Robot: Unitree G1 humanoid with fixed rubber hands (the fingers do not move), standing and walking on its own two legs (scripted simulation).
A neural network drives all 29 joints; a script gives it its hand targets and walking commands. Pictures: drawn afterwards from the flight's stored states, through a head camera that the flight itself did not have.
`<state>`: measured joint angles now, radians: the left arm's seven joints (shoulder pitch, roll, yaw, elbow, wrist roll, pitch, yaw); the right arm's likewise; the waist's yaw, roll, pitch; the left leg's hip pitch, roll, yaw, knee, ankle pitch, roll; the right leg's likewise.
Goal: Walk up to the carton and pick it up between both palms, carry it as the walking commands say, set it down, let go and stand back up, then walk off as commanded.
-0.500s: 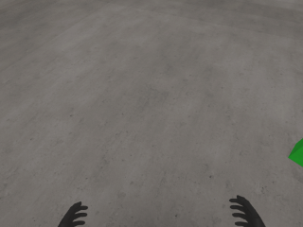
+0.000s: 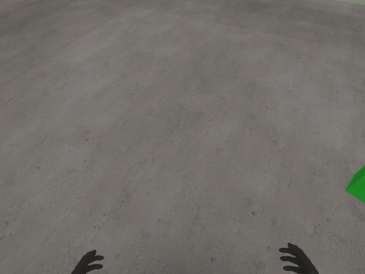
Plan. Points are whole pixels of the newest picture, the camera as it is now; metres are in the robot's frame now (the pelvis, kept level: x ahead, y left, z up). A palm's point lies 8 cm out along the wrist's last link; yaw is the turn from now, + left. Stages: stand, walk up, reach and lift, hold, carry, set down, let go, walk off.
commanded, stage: stand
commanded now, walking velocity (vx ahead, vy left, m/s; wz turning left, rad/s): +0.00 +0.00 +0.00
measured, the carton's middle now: out of the picture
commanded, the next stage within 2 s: walk up in 0.70 s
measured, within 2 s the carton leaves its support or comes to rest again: neither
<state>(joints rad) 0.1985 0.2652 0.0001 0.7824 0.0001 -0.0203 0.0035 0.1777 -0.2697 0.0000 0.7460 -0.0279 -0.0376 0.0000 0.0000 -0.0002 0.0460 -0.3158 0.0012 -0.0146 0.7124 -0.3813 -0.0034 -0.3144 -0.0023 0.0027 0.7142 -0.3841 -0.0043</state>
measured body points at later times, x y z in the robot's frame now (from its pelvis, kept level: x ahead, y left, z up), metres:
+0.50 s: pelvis -0.01 +0.01 +0.00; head +0.00 +0.01 +0.45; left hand +0.09 +0.27 -0.13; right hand +0.12 -0.25 -0.11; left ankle +0.00 +0.12 -0.72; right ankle +0.00 -0.12 -0.72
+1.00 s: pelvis -0.03 +0.01 +0.01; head -0.01 +0.01 +0.46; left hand +0.08 +0.27 -0.12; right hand +0.08 -0.27 -0.10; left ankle +0.00 +0.12 -0.72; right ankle -0.01 -0.12 -0.69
